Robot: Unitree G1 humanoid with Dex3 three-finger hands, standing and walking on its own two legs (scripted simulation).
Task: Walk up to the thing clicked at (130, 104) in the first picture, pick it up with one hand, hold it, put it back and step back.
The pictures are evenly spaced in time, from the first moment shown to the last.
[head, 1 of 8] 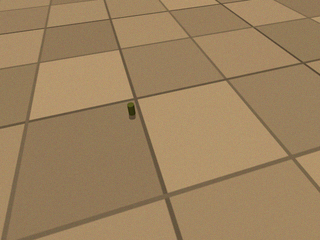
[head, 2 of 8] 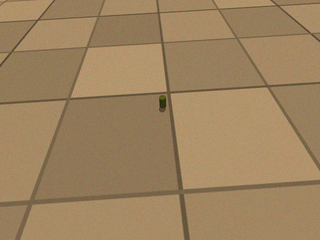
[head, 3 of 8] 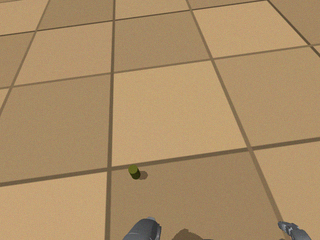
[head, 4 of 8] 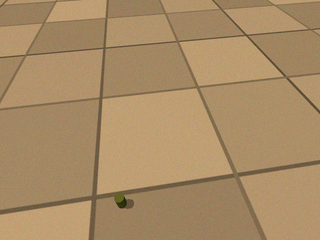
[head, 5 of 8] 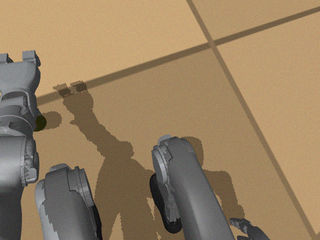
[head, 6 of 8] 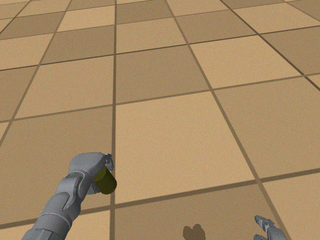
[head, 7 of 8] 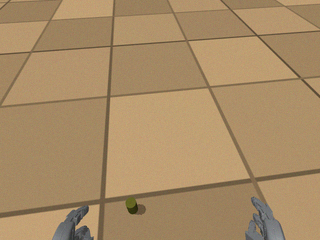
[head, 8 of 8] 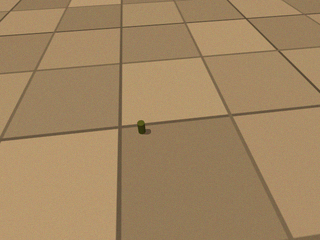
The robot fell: no
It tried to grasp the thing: yes
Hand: left
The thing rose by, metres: 0.66
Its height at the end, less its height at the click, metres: +0.00
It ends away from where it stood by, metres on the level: 0.01
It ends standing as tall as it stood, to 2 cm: yes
